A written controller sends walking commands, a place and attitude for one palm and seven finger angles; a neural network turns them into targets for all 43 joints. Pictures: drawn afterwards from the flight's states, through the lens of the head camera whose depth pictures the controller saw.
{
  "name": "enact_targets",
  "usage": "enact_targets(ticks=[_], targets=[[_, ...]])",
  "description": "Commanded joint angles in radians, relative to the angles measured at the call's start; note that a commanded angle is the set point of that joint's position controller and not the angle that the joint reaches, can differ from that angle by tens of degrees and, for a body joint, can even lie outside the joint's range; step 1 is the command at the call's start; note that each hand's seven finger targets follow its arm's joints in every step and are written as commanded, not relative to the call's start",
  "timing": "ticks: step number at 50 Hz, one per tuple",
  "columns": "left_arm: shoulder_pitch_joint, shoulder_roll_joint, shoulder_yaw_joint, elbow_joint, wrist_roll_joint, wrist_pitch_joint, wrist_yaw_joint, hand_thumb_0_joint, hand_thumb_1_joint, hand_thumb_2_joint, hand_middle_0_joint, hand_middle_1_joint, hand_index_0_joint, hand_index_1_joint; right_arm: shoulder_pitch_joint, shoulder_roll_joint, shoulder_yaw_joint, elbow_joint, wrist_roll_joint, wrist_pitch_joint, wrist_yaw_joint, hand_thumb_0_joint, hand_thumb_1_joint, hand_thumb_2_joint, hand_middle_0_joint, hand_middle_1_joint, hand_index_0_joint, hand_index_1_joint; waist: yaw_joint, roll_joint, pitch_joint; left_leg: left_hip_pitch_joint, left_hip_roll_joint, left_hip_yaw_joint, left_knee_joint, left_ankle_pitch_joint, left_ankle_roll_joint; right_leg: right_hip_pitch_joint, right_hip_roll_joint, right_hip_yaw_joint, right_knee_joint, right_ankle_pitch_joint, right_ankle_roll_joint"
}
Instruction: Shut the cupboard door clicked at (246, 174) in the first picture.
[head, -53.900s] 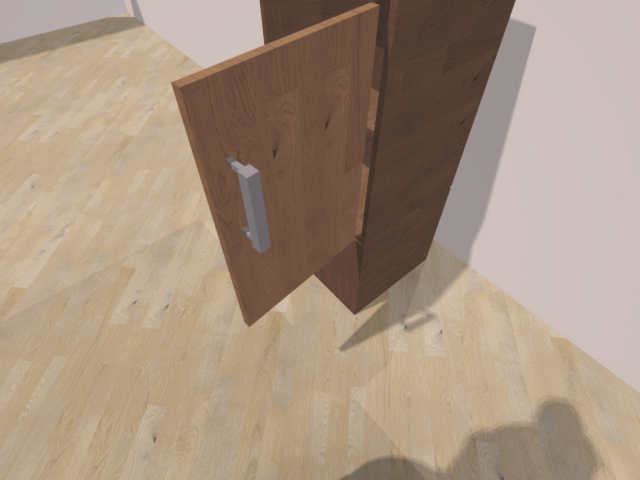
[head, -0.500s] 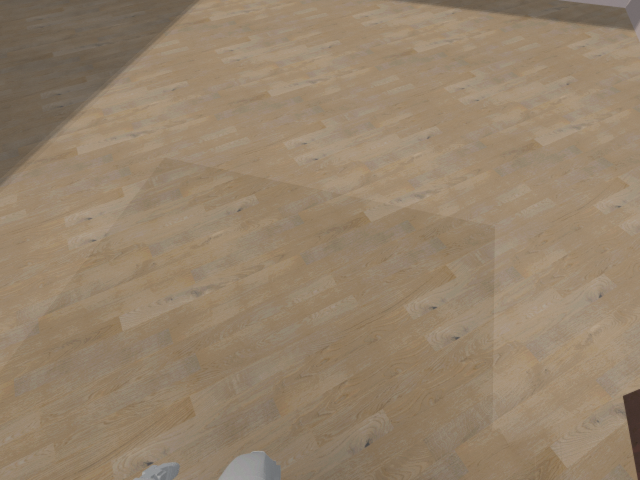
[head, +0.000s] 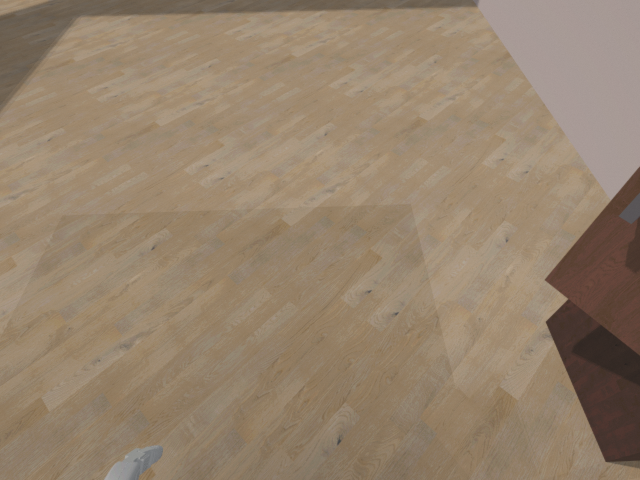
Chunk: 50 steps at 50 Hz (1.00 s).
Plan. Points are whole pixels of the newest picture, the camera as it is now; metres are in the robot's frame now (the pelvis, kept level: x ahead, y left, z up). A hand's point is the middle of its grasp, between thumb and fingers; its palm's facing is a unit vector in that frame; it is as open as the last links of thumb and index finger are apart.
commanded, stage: turn to face it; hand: left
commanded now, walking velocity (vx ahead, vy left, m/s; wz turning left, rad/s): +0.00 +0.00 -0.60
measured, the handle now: out of the picture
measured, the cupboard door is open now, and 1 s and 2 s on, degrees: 33 33 33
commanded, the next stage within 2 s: take the last steps up to it in 1.34 s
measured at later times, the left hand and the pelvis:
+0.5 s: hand (192, 466) +0.16 +0.20 -0.15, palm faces -0.25 -0.95 -0.20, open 7.4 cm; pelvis +0.01 +0.02 +0.02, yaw -17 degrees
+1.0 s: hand (253, 423) +0.22 +0.12 -0.16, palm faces -0.52 -0.83 -0.21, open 7.4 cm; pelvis +0.04 -0.01 +0.01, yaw -34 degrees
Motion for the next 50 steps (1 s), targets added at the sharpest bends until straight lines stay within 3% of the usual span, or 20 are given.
enact_targets(ticks=[1, 5, 10, 14, 15, 16, 17, 20, 27, 30, 31, 32, 33, 34, 36, 39, 45, 48, 49, 50], targets=[[0.115, 0.235, 0.058, -0.034, 0.002, -0.028, 0.044, 0.000, 0.900, 0.900, -0.200, -0.300, -0.200, -0.300, -0.122, -0.105, -0.021, -0.138, 0.012, -0.010, -0.023, 0.000, -0.900, -0.900, 0.200, 0.300, 0.200, 0.300, 0.067, -0.315, -0.094, -0.370, -0.072, -0.193, 0.448, -0.139, -0.014, 0.193, -0.331, 0.479, -0.299, 0.377, -0.217], [-0.005, 0.166, 0.036, -0.073, 0.005, -0.031, 0.046, 0.000, 0.900, 0.900, -0.200, -0.300, -0.200, -0.300, -0.064, -0.098, -0.021, -0.092, 0.008, -0.012, -0.009, 0.000, -0.900, -0.900, 0.200, 0.300, 0.200, 0.300, 0.002, -0.189, -0.110, -0.224, -0.079, -0.168, 0.340, 0.018, -0.031, 0.086, -0.216, 0.303, -0.259, 0.342, -0.168], [0.031, 0.189, 0.044, -0.060, 0.010, -0.025, 0.041, 0.000, 0.900, 0.900, -0.200, -0.300, -0.200, -0.300, -0.075, -0.081, -0.016, -0.110, 0.014, -0.020, -0.010, 0.000, -0.900, -0.900, 0.200, 0.300, 0.200, 0.300, 0.024, -0.191, -0.115, -0.140, -0.130, -0.146, 0.084, 0.002, -0.025, 0.083, -0.204, 0.382, -0.246, 0.299, -0.179], [-0.014, 0.169, 0.041, -0.064, -0.004, -0.013, 0.037, 0.000, 0.900, 0.900, -0.200, -0.300, -0.200, -0.300, 0.038, -0.098, -0.015, -0.079, 0.019, -0.040, -0.025, 0.000, -0.900, -0.900, 0.200, 0.300, 0.200, 0.300, -0.037, -0.155, -0.139, 0.145, -0.140, -0.145, -0.302, 0.191, -0.008, -0.070, -0.128, 0.385, -0.134, 0.266, -0.089], [0.002, 0.113, 0.030, -0.077, -0.011, -0.007, 0.031, 0.000, 0.900, 0.900, -0.200, -0.300, -0.200, -0.300, 0.058, -0.163, -0.025, -0.078, 0.011, -0.048, -0.028, 0.000, -0.900, -0.900, 0.200, 0.300, 0.200, 0.300, -0.037, 0.045, -0.154, 0.230, 0.010, -0.311, -0.427, 0.159, 0.039, -0.185, -0.014, 0.296, -0.006, 0.070, -0.032], [0.018, 0.070, 0.021, -0.101, -0.015, -0.006, 0.021, 0.000, 0.900, 0.900, -0.200, -0.300, -0.200, -0.300, 0.071, -0.255, -0.040, -0.095, -0.005, -0.049, -0.031, 0.000, -0.900, -0.900, 0.200, 0.300, 0.200, 0.300, -0.037, 0.294, -0.136, 0.243, 0.251, -0.534, -0.502, 0.212, 0.153, -0.304, 0.087, 0.129, 0.242, -0.255, 0.021], [-0.009, 0.103, 0.025, -0.106, -0.001, -0.008, 0.015, 0.000, 0.900, 0.900, -0.200, -0.300, -0.200, -0.300, 0.071, -0.261, -0.037, -0.100, -0.010, -0.050, -0.036, 0.000, -0.900, -0.900, 0.200, 0.300, 0.200, 0.300, -0.046, 0.213, -0.127, 0.163, 0.311, -0.561, -0.495, 0.273, 0.215, -0.290, 0.043, 0.119, 0.431, -0.297, 0.028], [0.014, 0.089, 0.036, -0.065, 0.000, -0.002, -0.001, 0.000, 0.900, 0.900, -0.200, -0.300, -0.200, -0.300, -0.041, -0.179, -0.019, -0.122, -0.010, -0.057, -0.040, 0.000, -0.900, -0.900, 0.200, 0.300, 0.200, 0.300, 0.011, 0.160, -0.106, 0.173, 0.186, -0.292, -0.398, 0.585, 0.189, -0.305, -0.008, 0.084, 0.577, -0.187, 0.055], [-0.049, 0.041, 0.017, -0.081, -0.004, 0.001, -0.009, 0.000, 0.900, 0.900, -0.200, -0.300, -0.200, -0.300, 0.031, -0.193, -0.038, -0.070, -0.010, -0.045, -0.028, 0.000, -0.900, -0.900, 0.200, 0.300, 0.200, 0.300, -0.033, 0.198, -0.120, 0.226, 0.170, -0.120, -0.314, 0.693, 0.170, -0.142, 0.007, -0.030, 0.232, -0.143, 0.046], [0.005, 0.061, 0.019, -0.068, -0.003, -0.010, -0.006, 0.000, 0.900, 0.900, -0.200, -0.300, -0.200, -0.300, 0.005, -0.208, -0.047, -0.070, -0.004, -0.038, -0.020, 0.000, -0.900, -0.900, 0.200, 0.300, 0.200, 0.300, -0.005, 0.184, -0.120, 0.158, 0.168, -0.078, -0.229, 0.605, 0.123, 0.012, 0.022, -0.054, 0.005, -0.012, 0.022], [0.077, 0.087, 0.027, -0.047, -0.002, -0.016, -0.003, 0.000, 0.900, 0.900, -0.200, -0.300, -0.200, -0.300, -0.025, -0.207, -0.049, -0.078, 0.001, -0.037, -0.017, 0.000, -0.900, -0.900, 0.200, 0.300, 0.200, 0.300, 0.041, 0.129, -0.141, 0.091, 0.138, -0.045, -0.129, 0.517, 0.080, 0.136, 0.013, -0.041, -0.134, 0.116, 0.008], [0.149, 0.185, 0.044, -0.025, 0.009, -0.029, 0.008, 0.000, 0.900, 0.900, -0.200, -0.300, -0.200, -0.300, -0.028, -0.154, -0.040, -0.098, 0.014, -0.034, -0.010, 0.000, -0.900, -0.900, 0.200, 0.300, 0.200, 0.300, 0.073, -0.122, -0.171, -0.091, 0.045, 0.023, 0.072, 0.265, 0.014, 0.314, -0.159, 0.172, -0.243, 0.298, -0.050], [0.189, 0.268, 0.058, -0.007, 0.003, -0.037, 0.023, 0.000, 0.900, 0.900, -0.200, -0.300, -0.200, -0.300, -0.095, -0.094, -0.018, -0.151, 0.014, -0.028, -0.009, 0.000, -0.900, -0.900, 0.200, 0.300, 0.200, 0.300, 0.099, -0.345, -0.135, -0.309, -0.096, -0.016, 0.296, -0.232, -0.027, 0.319, -0.370, 0.460, -0.263, 0.645, -0.170], [0.206, 0.279, 0.054, -0.009, -0.007, -0.032, 0.032, 0.000, 0.900, 0.900, -0.200, -0.300, -0.200, -0.300, -0.123, -0.107, -0.011, -0.161, 0.014, -0.017, -0.018, 0.000, -0.900, -0.900, 0.200, 0.300, 0.200, 0.300, 0.107, -0.244, -0.128, -0.328, -0.081, -0.155, 0.404, -0.214, -0.018, 0.257, -0.385, 0.455, -0.256, 0.624, -0.223], [0.102, 0.211, 0.048, -0.032, -0.003, -0.034, 0.050, 0.000, 0.900, 0.900, -0.200, -0.300, -0.200, -0.300, -0.122, -0.124, -0.016, -0.134, 0.012, -0.018, -0.028, 0.000, -0.900, -0.900, 0.200, 0.300, 0.200, 0.300, 0.058, -0.300, -0.119, -0.379, -0.059, -0.209, 0.468, -0.110, -0.027, 0.243, -0.308, 0.436, -0.247, 0.544, -0.218], [0.030, 0.166, 0.032, -0.057, -0.002, -0.039, 0.049, 0.000, 0.900, 0.900, -0.200, -0.300, -0.200, -0.300, -0.070, -0.101, -0.012, -0.098, 0.008, -0.016, -0.015, 0.000, -0.900, -0.900, 0.200, 0.300, 0.200, 0.300, 0.008, -0.206, -0.161, -0.271, -0.076, -0.175, 0.368, 0.007, -0.043, 0.197, -0.216, 0.283, -0.205, 0.601, -0.178], [0.049, 0.192, 0.041, -0.047, 0.006, -0.033, 0.045, 0.000, 0.900, 0.900, -0.200, -0.300, -0.200, -0.300, -0.092, -0.086, -0.010, -0.115, 0.017, -0.021, -0.012, 0.000, -0.900, -0.900, 0.200, 0.300, 0.200, 0.300, 0.021, -0.178, -0.140, -0.173, -0.124, -0.153, 0.108, 0.011, -0.036, 0.147, -0.209, 0.368, -0.207, 0.490, -0.188], [0.009, 0.196, 0.042, -0.051, 0.001, -0.025, 0.042, 0.000, 0.900, 0.900, -0.200, -0.300, -0.200, -0.300, -0.030, -0.085, -0.009, -0.102, 0.021, -0.030, -0.019, 0.000, -0.900, -0.900, 0.200, 0.300, 0.200, 0.300, -0.014, -0.182, -0.130, -0.008, -0.154, -0.139, -0.122, 0.116, -0.024, 0.049, -0.171, 0.384, -0.159, 0.451, -0.141], [-0.011, 0.178, 0.039, -0.054, -0.004, -0.021, 0.041, 0.000, 0.900, 0.900, -0.200, -0.300, -0.200, -0.300, 0.021, -0.094, -0.009, -0.084, 0.020, -0.038, -0.021, 0.000, -0.900, -0.900, 0.200, 0.300, 0.200, 0.300, -0.039, -0.160, -0.142, 0.105, -0.146, -0.142, -0.260, 0.219, -0.017, -0.016, -0.139, 0.371, -0.118, 0.382, -0.100], [0.013, 0.123, 0.029, -0.063, -0.010, -0.015, 0.040, 0.000, 0.900, 0.900, -0.200, -0.300, -0.200, -0.300, 0.049, -0.152, -0.018, -0.079, 0.012, -0.049, -0.023, 0.000, -0.900, -0.900, 0.200, 0.300, 0.200, 0.300, -0.037, 0.011, -0.165, 0.205, -0.010, -0.288, -0.399, 0.265, 0.023, -0.111, -0.038, 0.290, -0.002, 0.187, -0.043]])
